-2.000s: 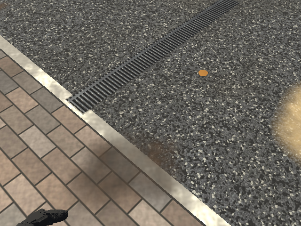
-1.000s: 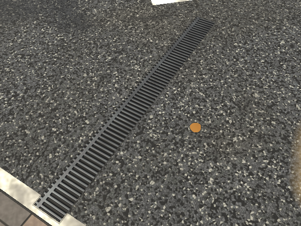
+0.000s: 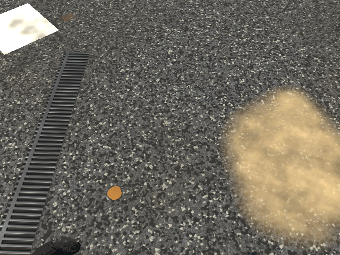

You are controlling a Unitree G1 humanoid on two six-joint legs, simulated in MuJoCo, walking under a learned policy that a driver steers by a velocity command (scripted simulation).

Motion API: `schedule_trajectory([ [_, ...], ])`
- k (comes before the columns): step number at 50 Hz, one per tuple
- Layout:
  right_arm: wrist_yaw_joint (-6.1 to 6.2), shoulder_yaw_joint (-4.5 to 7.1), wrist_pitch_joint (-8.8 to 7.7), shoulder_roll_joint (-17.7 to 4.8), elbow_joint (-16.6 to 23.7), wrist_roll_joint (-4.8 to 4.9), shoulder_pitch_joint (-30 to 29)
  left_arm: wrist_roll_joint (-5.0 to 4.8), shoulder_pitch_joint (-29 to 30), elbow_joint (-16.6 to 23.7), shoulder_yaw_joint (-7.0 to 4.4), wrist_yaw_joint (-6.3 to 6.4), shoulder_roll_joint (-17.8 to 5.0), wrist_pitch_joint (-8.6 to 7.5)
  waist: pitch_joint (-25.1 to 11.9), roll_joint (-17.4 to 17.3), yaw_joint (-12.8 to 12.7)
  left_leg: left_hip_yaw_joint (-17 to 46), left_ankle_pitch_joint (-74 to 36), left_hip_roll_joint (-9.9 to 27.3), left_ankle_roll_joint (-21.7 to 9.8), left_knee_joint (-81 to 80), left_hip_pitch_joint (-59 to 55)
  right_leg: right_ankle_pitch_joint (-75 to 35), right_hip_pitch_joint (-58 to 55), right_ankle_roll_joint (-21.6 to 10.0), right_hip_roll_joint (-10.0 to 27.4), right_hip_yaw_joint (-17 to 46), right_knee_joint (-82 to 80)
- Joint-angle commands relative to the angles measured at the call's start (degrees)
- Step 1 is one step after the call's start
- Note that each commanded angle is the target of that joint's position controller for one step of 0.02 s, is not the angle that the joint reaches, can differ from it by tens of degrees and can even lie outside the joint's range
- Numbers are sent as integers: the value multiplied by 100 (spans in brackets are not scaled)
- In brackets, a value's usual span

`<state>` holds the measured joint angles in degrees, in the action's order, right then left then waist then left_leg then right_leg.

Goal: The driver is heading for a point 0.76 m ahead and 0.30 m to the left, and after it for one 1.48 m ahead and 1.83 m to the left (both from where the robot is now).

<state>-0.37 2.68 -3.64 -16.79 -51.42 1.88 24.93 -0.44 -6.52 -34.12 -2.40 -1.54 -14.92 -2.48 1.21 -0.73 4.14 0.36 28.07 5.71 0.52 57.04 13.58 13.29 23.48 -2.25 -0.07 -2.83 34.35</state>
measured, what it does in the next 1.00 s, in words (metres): walks ahead, turning left: left foot, then right foot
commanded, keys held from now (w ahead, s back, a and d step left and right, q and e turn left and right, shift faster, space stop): w+q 1.00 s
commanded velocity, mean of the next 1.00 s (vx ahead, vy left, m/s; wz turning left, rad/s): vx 0.49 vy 0.00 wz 0.46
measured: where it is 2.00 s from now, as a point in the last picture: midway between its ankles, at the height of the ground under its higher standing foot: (65, 156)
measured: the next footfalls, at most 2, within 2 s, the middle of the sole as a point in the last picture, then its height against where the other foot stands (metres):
left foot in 0.44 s outside the picture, level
right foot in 0.92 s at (158, 192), level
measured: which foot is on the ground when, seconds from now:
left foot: up 0.00-0.42, down 0.44-0.92, up 0.94-1.00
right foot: down 0.00-0.46, up 0.48-0.90, down 0.92-1.00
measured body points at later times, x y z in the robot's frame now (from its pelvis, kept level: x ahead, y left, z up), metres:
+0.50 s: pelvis +0.27 +0.04 -0.01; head +0.32 +0.05 +0.43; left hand +0.26 +0.33 -0.14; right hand +0.52 -0.17 -0.10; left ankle +0.36 +0.12 -0.73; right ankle +0.09 -0.12 -0.65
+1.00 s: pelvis +0.57 +0.08 +0.00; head +0.59 +0.09 +0.45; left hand +0.60 +0.40 -0.07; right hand +0.78 -0.13 -0.11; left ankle +0.39 +0.12 -0.65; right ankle +0.69 +0.02 -0.73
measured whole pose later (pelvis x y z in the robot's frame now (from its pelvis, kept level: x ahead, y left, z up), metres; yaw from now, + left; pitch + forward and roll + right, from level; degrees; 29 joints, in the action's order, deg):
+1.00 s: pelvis +0.57 +0.08 +0.00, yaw +32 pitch +2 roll -1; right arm 0.9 3.7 -1.4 -17.4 -41.0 1.9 20.1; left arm 0.3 -6.6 -39.2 -2.9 -0.9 -15.5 -6.6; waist 0.4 -1.8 2.3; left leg 9.2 27.4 -4.4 -1.6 62.1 17.6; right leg 10.2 23.4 -1.0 -2.1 0.3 31.4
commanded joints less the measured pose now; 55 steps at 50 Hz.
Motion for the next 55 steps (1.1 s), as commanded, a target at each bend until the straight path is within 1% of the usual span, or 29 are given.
schedule_trajectory([
  [1,-3,169,-267,-744,756,73,-809,5,-1410,-182,-281,49,-831,-116,-635,702,-866,442,-727,170,-226,1579,3164,198,-2886,-1052,1817,2347,-1918],
  [2,3,186,-217,-685,722,-15,-809,18,-1074,-181,-236,30,-648,-150,-317,755,-679,447,-1155,280,-183,1271,2962,-112,-2354,-953,1562,1824,-2131],
  [3,-9,192,-134,-594,634,-12,-634,64,-851,-200,-213,33,-520,-199,-208,860,-488,492,-1481,349,-157,1168,2625,-482,-1991,-857,1390,1396,-2317],
  [6,-7,162,57,-298,595,3,-555,108,-748,-383,-254,51,-498,-369,12,566,-281,576,-1896,237,-24,980,2580,-1702,-1616,-871,1343,643,-2578],
  [9,-11,144,65,-226,792,-35,-992,141,-810,-569,-285,110,-575,-408,253,413,-324,658,-2665,89,20,-35,2810,-1987,-1621,-813,1272,100,-2711],
  [15,-265,10,10,-73,1300,-66,-2189,18,-1200,-904,-372,225,-883,-321,606,183,-730,36,-3437,-59,-264,-1917,2691,-2303,-2305,-630,1461,-554,-2784],
  [17,-346,33,5,-156,1484,-60,-2355,-23,-1252,-980,-404,254,-975,-209,552,229,-707,-144,-3033,-167,-417,-2135,2740,-3090,-2827,-547,1575,-690,-2429],
  [19,-386,119,36,-332,1596,-59,-2223,-32,-1216,-979,-448,307,-1153,-93,205,449,-529,-513,-2425,-518,-624,-2125,2240,-5022,-3159,-424,1579,-837,-1693],
  [21,-349,321,90,-714,1476,-42,-1278,-41,-1134,-943,-469,356,-1305,17,-450,619,29,-724,-1918,-948,-912,-2111,876,-6215,-3024,-286,1475,-909,-121],
  [22,-258,500,121,-1039,1291,-40,-374,-59,-1035,-895,-433,383,-1279,11,-897,419,550,-446,-2197,-1012,-1154,-2528,-669,-5477,-2166,-86,1235,-986,1278],
  [23,-144,650,156,-1655,1230,-49,49,134,-1569,-663,-222,323,-602,-91,-1539,-958,224,2007,-2011,407,-1959,-2529,-2941,-1149,204,275,480,-867,3527],
  [24,-165,584,77,-1616,1395,-37,-42,91,-1581,-545,-75,218,-425,-331,-2439,-1077,73,4897,-1075,1341,-2814,-3619,-3890,2146,1547,371,-470,468,4811],
  [25,-168,471,30,-1189,1402,-98,-93,-139,-809,-393,-205,127,-904,-497,-1981,-486,373,4352,-935,1189,-2384,-3969,-3600,1746,2116,222,-89,1040,4896],
  [26,-159,423,-10,-1016,1410,-92,-400,-207,-517,-262,-177,110,-901,-579,-1200,-157,192,3563,-1197,986,-2118,-4032,-2747,1233,2193,108,167,963,4412],
  [27,-152,372,-23,-864,1472,-71,-804,-89,-465,-299,-175,152,-836,-600,-688,270,-108,2940,-1791,731,-1927,-4068,-1823,910,1956,123,405,887,3842],
  [28,-130,315,-30,-690,1560,-109,-1087,31,-525,-340,-224,183,-895,-556,-463,218,-316,2498,-2338,521,-1839,-4175,-1164,683,1556,176,559,873,3437],
  [29,-108,290,-27,-638,1647,-166,-1227,68,-638,-353,-244,179,-897,-479,-396,41,-467,2316,-2621,388,-1826,-4305,-726,538,1234,243,620,873,3281],
  [32,-23,326,-50,-763,1609,-141,-1201,149,-654,-345,-194,206,-702,-310,-276,-69,-548,1763,-3326,178,-1837,-4446,29,163,1003,548,607,652,2562],
  [37,106,368,43,-916,1453,-72,-819,101,497,-83,-67,171,-454,-326,-124,-348,-90,1368,-2534,-252,-1386,-4278,404,-1644,552,723,198,532,314],
  [42,135,372,125,-870,1325,-30,-505,-14,810,18,-184,44,-776,-452,-172,-533,-32,2220,-1913,83,-1234,-3648,-322,-1394,285,538,15,808,-545],
  [44,142,377,154,-835,1363,-49,-635,-34,393,-82,-270,35,-895,-512,-220,-706,-318,2460,-2046,121,-1105,-3244,-425,-992,-224,316,8,750,-747],
  [45,134,322,153,-666,1399,-68,-665,0,-107,-208,-349,66,-1009,-541,-462,-676,-579,2333,-2241,-104,-940,-2745,-301,-978,-987,143,69,704,-922],
  [46,106,191,130,-307,1484,-124,-642,105,-873,-275,-436,114,-1280,-567,-1152,-177,-916,1903,-1807,-439,-722,-1313,235,-594,-2323,-223,902,1471,-871],
  [47,109,73,81,57,1641,-9,132,203,-1466,-440,-550,118,-1791,-502,-1878,1560,-650,1051,417,-1297,-283,613,2185,544,-4225,-1181,2248,4030,-1318],
  [48,130,141,72,-492,1567,84,206,48,-1510,-493,-497,69,-1417,-462,-1717,1621,-730,1042,533,-852,-185,1558,3143,2089,-4241,-1320,2529,5118,-1699],
  [49,138,251,105,-890,1576,54,-385,28,-1243,-402,-381,92,-987,-429,-970,986,-907,1024,-30,-624,-136,1847,3347,2120,-3620,-1043,2237,4243,-1808],
  [50,147,274,137,-911,1651,-30,-776,71,-964,-379,-320,108,-843,-381,-541,609,-869,821,-466,-441,-104,1793,3214,1315,-2971,-833,1967,3352,-1820],
  [51,129,285,136,-838,1728,-94,-1002,95,-783,-416,-271,117,-715,-353,-225,524,-788,811,-764,-295,-84,1549,3082,552,-2442,-766,1720,2732,-1917],
  [55,29,237,233,-406,1827,-15,-1028,66,-717,-620,-248,138,-642,-405,-9,737,-573,578,-1139,-11,-47,917,2694,-666,-1800,-758,1402,1417,-2360],
])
